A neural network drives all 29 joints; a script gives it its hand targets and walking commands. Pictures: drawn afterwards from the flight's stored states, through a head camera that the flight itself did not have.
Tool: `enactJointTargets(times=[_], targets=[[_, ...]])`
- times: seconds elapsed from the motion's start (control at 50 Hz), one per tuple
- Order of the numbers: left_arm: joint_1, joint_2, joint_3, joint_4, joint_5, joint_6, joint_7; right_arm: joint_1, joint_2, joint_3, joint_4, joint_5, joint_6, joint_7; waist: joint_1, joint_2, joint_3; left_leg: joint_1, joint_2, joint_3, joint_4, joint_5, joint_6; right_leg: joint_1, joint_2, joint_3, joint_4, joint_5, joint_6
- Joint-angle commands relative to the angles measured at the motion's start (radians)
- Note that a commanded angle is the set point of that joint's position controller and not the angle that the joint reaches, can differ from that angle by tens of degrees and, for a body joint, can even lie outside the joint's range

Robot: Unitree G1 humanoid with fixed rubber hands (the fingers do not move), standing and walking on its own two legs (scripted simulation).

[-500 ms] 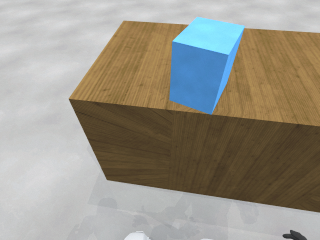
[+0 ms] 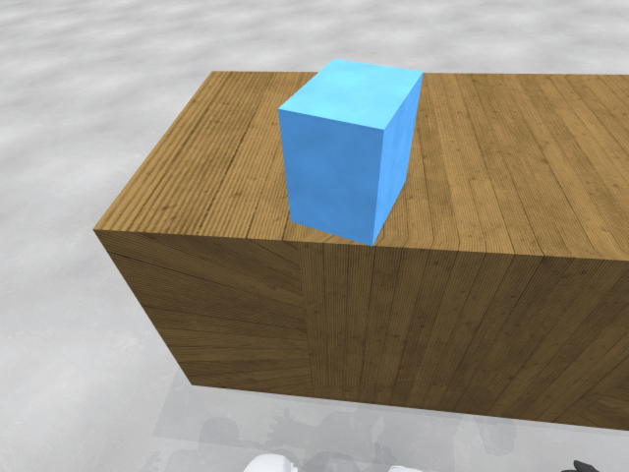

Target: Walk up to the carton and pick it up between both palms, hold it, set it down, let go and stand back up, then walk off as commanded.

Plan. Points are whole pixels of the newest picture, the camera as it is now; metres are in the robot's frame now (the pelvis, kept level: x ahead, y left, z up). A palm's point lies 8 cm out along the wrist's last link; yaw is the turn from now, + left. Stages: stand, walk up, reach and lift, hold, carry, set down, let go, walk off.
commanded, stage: walk up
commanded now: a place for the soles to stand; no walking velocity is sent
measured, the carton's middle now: (352, 151) +0.62 -0.02 +0.10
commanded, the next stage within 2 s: none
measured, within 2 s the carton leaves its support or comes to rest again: neither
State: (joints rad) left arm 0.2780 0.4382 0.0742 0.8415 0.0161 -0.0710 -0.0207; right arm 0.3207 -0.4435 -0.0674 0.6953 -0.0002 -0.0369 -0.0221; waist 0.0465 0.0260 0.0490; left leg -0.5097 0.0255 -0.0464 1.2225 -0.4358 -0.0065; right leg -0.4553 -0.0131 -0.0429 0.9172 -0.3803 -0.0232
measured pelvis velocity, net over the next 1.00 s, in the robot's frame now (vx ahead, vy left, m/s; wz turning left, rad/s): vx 0.03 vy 0.02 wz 0.02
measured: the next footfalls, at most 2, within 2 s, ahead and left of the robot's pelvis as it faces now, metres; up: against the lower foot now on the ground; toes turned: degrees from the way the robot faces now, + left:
left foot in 0.18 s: +0.10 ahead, +0.16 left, +0.00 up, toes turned +3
right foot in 0.46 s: +0.11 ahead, -0.12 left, +0.00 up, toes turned +1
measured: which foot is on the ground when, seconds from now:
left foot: up 0.00-0.16, down 0.18-1.00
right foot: down 0.00-0.20, up 0.22-0.44, down 0.46-1.00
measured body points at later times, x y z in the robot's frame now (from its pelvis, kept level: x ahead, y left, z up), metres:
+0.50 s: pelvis +0.03 +0.02 +0.00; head +0.04 +0.05 +0.45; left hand +0.09 +0.35 -0.12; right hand +0.13 -0.31 -0.06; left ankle +0.05 +0.16 -0.69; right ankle +0.07 -0.12 -0.69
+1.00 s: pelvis +0.03 +0.02 +0.00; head +0.04 +0.03 +0.45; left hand +0.10 +0.36 -0.11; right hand +0.13 -0.31 -0.08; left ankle +0.05 +0.15 -0.69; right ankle +0.07 -0.12 -0.69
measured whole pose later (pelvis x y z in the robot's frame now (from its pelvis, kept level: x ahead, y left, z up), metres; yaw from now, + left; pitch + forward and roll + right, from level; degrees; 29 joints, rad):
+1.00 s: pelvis +0.03 +0.02 +0.00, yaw +1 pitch -1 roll -1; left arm 0.27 0.44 0.07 0.87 0.01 -0.05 -0.01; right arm 0.32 -0.44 -0.07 0.70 0.00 -0.06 -0.02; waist -0.01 0.00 0.05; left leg -0.48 0.05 -0.01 0.97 -0.47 0.00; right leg -0.47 -0.01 0.00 0.93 -0.44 0.01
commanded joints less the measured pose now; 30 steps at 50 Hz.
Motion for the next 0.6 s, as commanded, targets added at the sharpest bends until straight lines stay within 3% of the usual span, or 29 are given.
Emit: enactJointTargets(times=[0.0, 0.02, 0.06, 0.08, 0.1, 0.12, 0.14, 0.16, 0.18, 0.2, 0.22, 0.24, 0.28, 0.3, 0.34, 0.38, 0.4, 0.42, 0.44, 0.46, 0.48, 0.5, 0.52, 0.54, 0.56, 0.58], targets=[[0.014, 0.312, 0.079, -0.063, 0.004, -0.026, 0.020, -0.010, -0.236, -0.074, 0.013, -0.019, -0.008, 0.011, -0.021, -0.192, 0.048, -0.149, 0.046, 0.040, -0.146, -0.004, 0.027, 0.068, -0.266, 0.516, -0.616, -0.399, -0.147], [0.025, 0.321, 0.082, -0.059, 0.008, -0.026, 0.021, -0.030, -0.233, -0.075, 0.014, -0.019, -0.013, 0.012, 0.002, -0.189, 0.034, -0.136, 0.042, 0.045, -0.193, -0.054, 0.031, 0.094, -0.288, 0.507, -0.587, -0.350, -0.163], [0.043, 0.324, 0.077, -0.060, 0.011, -0.020, 0.020, -0.029, -0.210, -0.065, 0.007, -0.024, -0.025, 0.011, 0.007, -0.222, 0.000, -0.084, 0.039, 0.055, -0.308, -0.149, 0.048, 0.100, -0.292, 0.472, -0.508, -0.201, -0.210], [0.031, 0.325, 0.069, -0.068, 0.009, -0.010, 0.017, -0.014, -0.208, -0.062, 0.017, -0.024, -0.030, 0.012, -0.006, -0.222, -0.009, 0.007, 0.033, 0.069, -0.364, -0.137, 0.053, 0.041, -0.265, 0.409, -0.472, -0.169, -0.213], [0.000, 0.312, 0.058, -0.076, 0.009, -0.005, 0.014, 0.038, -0.196, -0.065, 0.035, -0.029, -0.037, 0.012, -0.046, -0.204, -0.034, 0.135, 0.006, 0.079, -0.448, -0.075, 0.074, -0.048, -0.259, 0.358, -0.412, -0.161, -0.193], [-0.058, 0.275, 0.044, -0.088, 0.007, 0.004, 0.013, 0.123, -0.201, -0.073, 0.072, -0.028, -0.047, 0.008, -0.091, -0.176, -0.047, 0.290, -0.017, 0.069, -0.535, -0.019, 0.073, -0.154, -0.199, 0.249, -0.282, -0.119, -0.154], [-0.042, 0.201, 0.023, -0.084, -0.002, 0.015, 0.017, 0.203, -0.246, -0.092, 0.104, -0.041, -0.057, 0.000, -0.133, 0.000, -0.069, 0.381, 0.029, -0.079, -0.634, -0.119, 0.097, -0.275, -0.138, 0.152, -0.025, -0.123, -0.100], [-0.024, 0.111, 0.001, -0.104, -0.013, 0.022, 0.021, 0.157, -0.309, -0.099, 0.082, -0.059, -0.057, -0.005, -0.117, 0.228, -0.039, 0.350, 0.217, -0.455, -0.807, -0.292, 0.157, -0.404, 0.000, 0.013, 0.209, -0.195, -0.024], [-0.062, 0.166, 0.022, -0.099, -0.010, 0.028, 0.029, 0.049, -0.359, -0.103, 0.040, -0.056, -0.050, -0.013, -0.103, 0.139, 0.033, 0.181, 0.326, -0.706, -0.951, -0.512, 0.229, -0.423, 0.012, 0.083, 0.254, -0.204, -0.003], [-0.091, 0.237, 0.034, -0.081, 0.001, 0.026, 0.027, -0.014, -0.361, -0.106, 0.043, -0.042, -0.045, -0.016, -0.093, 0.081, 0.067, 0.117, 0.375, -0.716, -0.952, -0.532, 0.291, -0.352, -0.041, 0.111, 0.249, -0.176, -0.012], [-0.056, 0.258, 0.043, -0.050, -0.001, 0.021, 0.022, -0.057, -0.316, -0.090, 0.037, -0.040, -0.045, -0.016, -0.061, 0.037, 0.096, 0.114, 0.325, -0.593, -0.884, -0.390, 0.281, -0.318, -0.066, 0.120, 0.202, -0.129, -0.009], [-0.004, 0.224, 0.041, -0.027, -0.010, 0.017, 0.021, -0.084, -0.271, -0.078, 0.028, -0.043, -0.047, -0.014, -0.037, 0.099, 0.073, 0.112, 0.271, -0.478, -0.826, -0.267, 0.261, -0.274, -0.059, 0.107, 0.147, -0.121, -0.010], [-0.002, 0.227, 0.047, -0.031, -0.009, 0.012, 0.014, -0.083, -0.264, -0.074, 0.012, -0.042, -0.043, -0.006, -0.055, 0.160, -0.009, 0.085, 0.244, -0.410, -0.780, -0.208, 0.239, -0.165, -0.054, 0.075, 0.108, -0.133, -0.011], [-0.007, 0.235, 0.051, -0.035, -0.005, 0.014, 0.011, -0.091, -0.274, -0.072, 0.006, -0.041, -0.040, -0.003, -0.054, 0.155, -0.010, 0.054, 0.240, -0.393, -0.778, -0.231, 0.239, -0.120, -0.040, 0.049, 0.094, -0.120, -0.009], [0.012, 0.214, 0.045, -0.030, -0.004, 0.007, 0.014, -0.115, -0.272, -0.065, 0.003, -0.041, -0.037, -0.002, -0.032, 0.164, 0.002, 0.025, 0.207, -0.335, -0.706, -0.141, 0.216, -0.053, -0.026, 0.049, -0.032, -0.082, -0.018], [0.053, 0.213, 0.044, -0.010, -0.005, -0.008, 0.023, -0.127, -0.228, -0.053, 0.001, -0.033, -0.033, 0.003, -0.007, 0.146, -0.039, -0.021, 0.155, -0.204, -0.577, 0.020, 0.152, 0.083, -0.017, 0.073, -0.169, -0.019, -0.035], [0.068, 0.228, 0.051, -0.006, 0.007, -0.014, 0.027, -0.115, -0.197, -0.042, -0.005, -0.029, -0.031, 0.002, 0.002, 0.062, -0.082, -0.079, 0.122, -0.127, -0.447, 0.068, 0.113, 0.164, -0.075, 0.193, -0.260, -0.022, -0.061], [0.067, 0.281, 0.062, -0.018, 0.012, -0.020, 0.032, -0.099, -0.174, -0.041, -0.006, -0.021, -0.029, 0.001, -0.001, -0.049, -0.080, -0.177, 0.030, -0.013, -0.301, 0.042, 0.058, 0.219, -0.163, 0.399, -0.363, -0.065, -0.106], [0.062, 0.315, 0.066, -0.016, 0.008, -0.026, 0.032, -0.097, -0.153, -0.034, -0.002, -0.020, -0.025, -0.005, -0.007, -0.072, -0.047, -0.194, 0.001, 0.065, -0.237, -0.004, 0.040, 0.203, -0.270, 0.591, -0.438, -0.104, -0.170], [0.026, 0.341, 0.073, -0.021, 0.003, -0.023, 0.032, -0.104, -0.181, -0.044, 0.005, -0.022, -0.028, -0.011, -0.015, -0.035, -0.021, -0.164, 0.013, 0.040, -0.269, -0.083, 0.054, 0.141, -0.312, 0.635, -0.433, -0.036, -0.223], [0.003, 0.338, 0.069, -0.026, 0.002, -0.019, 0.032, -0.088, -0.191, -0.048, 0.017, -0.021, -0.035, -0.011, -0.030, -0.021, -0.032, -0.083, 0.018, 0.048, -0.300, -0.077, 0.062, 0.093, -0.312, 0.596, -0.393, 0.031, -0.228], [-0.025, 0.312, 0.062, -0.039, -0.004, -0.014, 0.030, -0.060, -0.183, -0.045, 0.023, -0.016, -0.045, -0.009, -0.049, -0.003, -0.057, 0.040, 0.014, 0.050, -0.374, 0.040, 0.070, 0.035, -0.241, 0.449, -0.309, 0.141, -0.187], [-0.064, 0.265, 0.046, -0.050, -0.004, -0.009, 0.027, -0.014, -0.189, -0.049, 0.035, -0.020, -0.054, -0.008, -0.074, 0.005, -0.067, 0.141, 0.033, -0.017, -0.455, 0.089, 0.084, -0.040, -0.157, 0.328, -0.214, 0.215, -0.129], [-0.090, 0.219, 0.037, -0.073, -0.008, -0.004, 0.027, 0.042, -0.211, -0.059, 0.040, -0.027, -0.064, -0.010, -0.101, 0.068, -0.086, 0.235, 0.091, -0.144, -0.554, 0.082, 0.119, -0.134, -0.099, 0.217, -0.071, 0.255, -0.078], [-0.096, 0.186, 0.031, -0.079, -0.018, 0.000, 0.027, 0.035, -0.260, -0.065, 0.036, -0.030, -0.070, -0.013, -0.104, 0.132, -0.110, 0.286, 0.198, -0.350, -0.644, 0.115, 0.185, -0.195, -0.006, 0.091, 0.091, 0.213, -0.022], [-0.083, 0.178, 0.027, -0.068, -0.018, 0.004, 0.032, 0.022, -0.292, -0.071, 0.040, -0.033, -0.068, -0.014, -0.096, 0.120, -0.091, 0.293, 0.282, -0.462, -0.687, 0.168, 0.240, -0.239, 0.002, 0.082, 0.105, 0.025, -0.009]])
